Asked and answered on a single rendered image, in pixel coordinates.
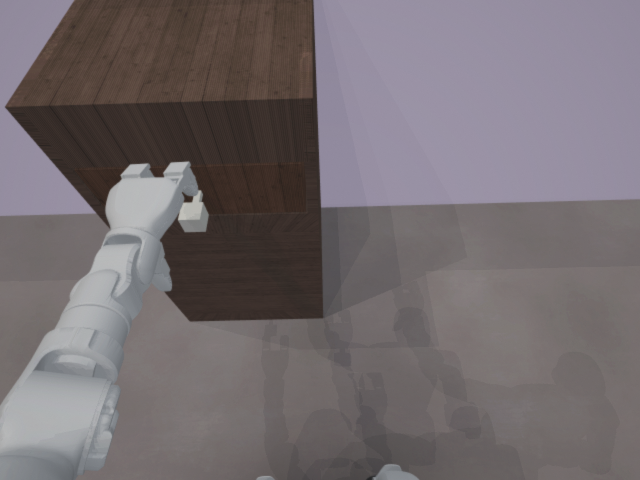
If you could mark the cabinet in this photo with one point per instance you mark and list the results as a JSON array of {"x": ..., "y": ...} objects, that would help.
[{"x": 123, "y": 82}]

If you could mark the left robot forearm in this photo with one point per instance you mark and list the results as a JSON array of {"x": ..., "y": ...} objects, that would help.
[{"x": 88, "y": 340}]

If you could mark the left robot upper arm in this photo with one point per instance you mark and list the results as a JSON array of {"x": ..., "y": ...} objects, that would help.
[{"x": 58, "y": 426}]

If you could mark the drawer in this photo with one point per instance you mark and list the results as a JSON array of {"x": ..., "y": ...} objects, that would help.
[{"x": 227, "y": 188}]

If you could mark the right robot shin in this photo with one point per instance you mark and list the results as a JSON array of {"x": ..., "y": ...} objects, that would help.
[{"x": 389, "y": 467}]

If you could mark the robot left hand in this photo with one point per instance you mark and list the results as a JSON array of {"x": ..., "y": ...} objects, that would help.
[{"x": 151, "y": 204}]

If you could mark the handle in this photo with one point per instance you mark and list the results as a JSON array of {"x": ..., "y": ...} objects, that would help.
[{"x": 193, "y": 216}]

